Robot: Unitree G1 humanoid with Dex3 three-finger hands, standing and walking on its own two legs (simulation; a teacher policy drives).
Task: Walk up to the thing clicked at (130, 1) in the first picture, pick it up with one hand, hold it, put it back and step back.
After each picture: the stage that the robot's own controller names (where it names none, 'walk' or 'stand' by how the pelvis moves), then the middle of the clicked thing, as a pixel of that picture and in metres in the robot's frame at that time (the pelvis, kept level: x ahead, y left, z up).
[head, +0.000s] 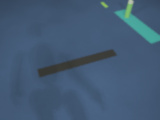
stand; (128, 9) +2.11 -0.66 -0.65
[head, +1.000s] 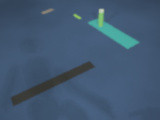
walk; (101, 18) +2.05 -0.10 -0.63
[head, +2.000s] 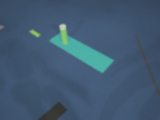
walk; (64, 34) +1.46 +0.30 -0.65
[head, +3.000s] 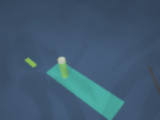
walk; (63, 68) +1.01 +0.29 -0.65
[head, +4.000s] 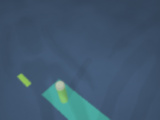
walk; (62, 92) +0.67 +0.23 -0.64
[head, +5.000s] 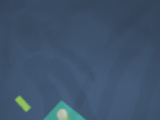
walk; out of the picture +0.44 +0.22 -0.64
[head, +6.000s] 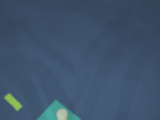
stand; out of the picture +0.42 +0.14 -0.63
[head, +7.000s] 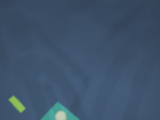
stand; out of the picture +0.43 +0.17 -0.63
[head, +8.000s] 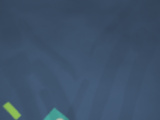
stand; out of the picture +0.39 +0.15 -0.65
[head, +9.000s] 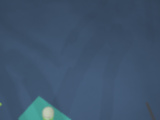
walk; (48, 118) +0.39 +0.15 -0.63
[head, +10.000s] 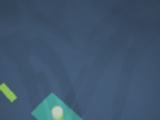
walk; (58, 116) +0.36 +0.13 -0.63
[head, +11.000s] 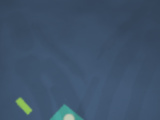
walk; out of the picture +0.41 +0.13 -0.63
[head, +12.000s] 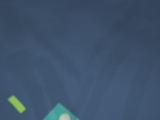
stand; out of the picture +0.39 +0.14 -0.64
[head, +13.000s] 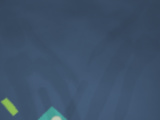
walk; out of the picture +0.42 +0.14 -0.65
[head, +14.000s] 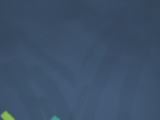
stand; out of the picture +0.35 +0.14 -0.63
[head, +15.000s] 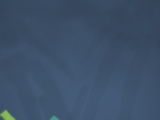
stand; out of the picture +0.33 +0.14 -0.65
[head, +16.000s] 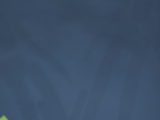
stand; out of the picture +0.31 +0.14 -0.66
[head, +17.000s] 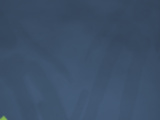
stand; out of the picture +0.30 +0.13 -0.66
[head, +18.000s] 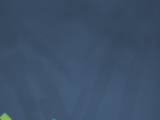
go down; out of the picture +0.31 +0.13 -0.66
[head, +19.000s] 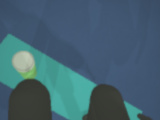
go down; (26, 68) +0.38 +0.21 -0.27
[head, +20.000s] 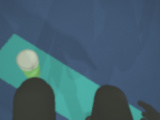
approach; (30, 67) +0.38 +0.22 -0.26
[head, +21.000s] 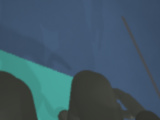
close in; out of the picture +0.35 +0.27 -0.16
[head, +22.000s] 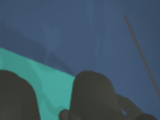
lift; out of the picture +0.33 +0.27 -0.16
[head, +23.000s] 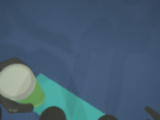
lift; (28, 91) +0.29 +0.18 +0.02
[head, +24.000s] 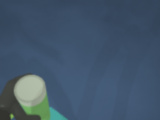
hold; (36, 105) +0.27 +0.16 +0.02
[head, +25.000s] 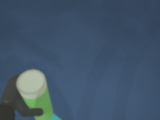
hold; (38, 100) +0.29 +0.16 +0.02
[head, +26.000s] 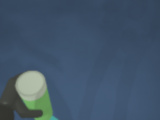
hold; (38, 101) +0.28 +0.15 +0.03
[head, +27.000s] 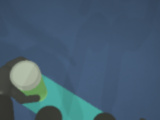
crouch; (33, 85) +0.33 +0.17 -0.05
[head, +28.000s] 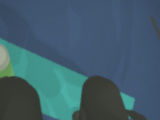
lower; out of the picture +0.35 +0.24 -0.15
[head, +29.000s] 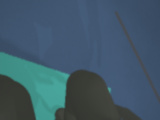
lower; out of the picture +0.35 +0.27 -0.16
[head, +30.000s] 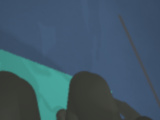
lower; out of the picture +0.34 +0.27 -0.16
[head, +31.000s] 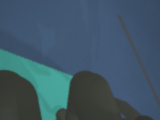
lower; out of the picture +0.34 +0.27 -0.16
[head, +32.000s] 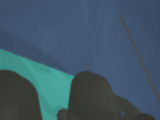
rest; out of the picture +0.33 +0.28 -0.16
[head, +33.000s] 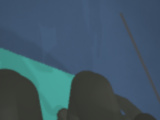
open; out of the picture +0.32 +0.28 -0.16
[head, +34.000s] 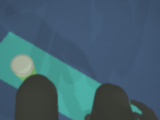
walk; (26, 72) +0.35 +0.24 -0.24
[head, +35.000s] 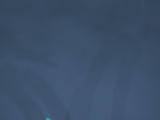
stand; out of the picture +0.28 +0.14 -0.59
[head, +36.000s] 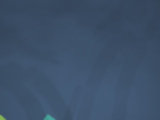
stand; out of the picture +0.30 +0.17 -0.60
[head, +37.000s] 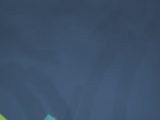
stand; out of the picture +0.30 +0.16 -0.60
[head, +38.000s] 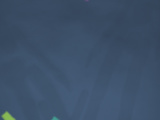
stand; out of the picture +0.32 +0.14 -0.65
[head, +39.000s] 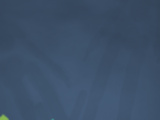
stand; out of the picture +0.29 +0.14 -0.66
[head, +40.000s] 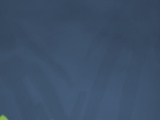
walk; out of the picture +0.29 +0.15 -0.66
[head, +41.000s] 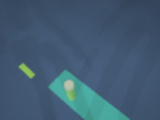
walk; (70, 90) +0.53 +0.13 -0.63
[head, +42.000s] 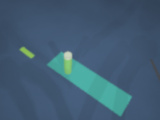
walk; (67, 63) +0.90 +0.09 -0.64
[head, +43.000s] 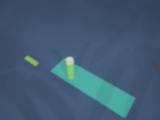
stand; (70, 68) +0.93 +0.15 -0.63
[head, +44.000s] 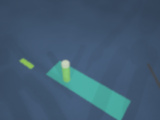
stand; (66, 71) +0.91 +0.16 -0.66
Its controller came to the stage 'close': yes
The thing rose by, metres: 0.66
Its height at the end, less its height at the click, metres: +0.00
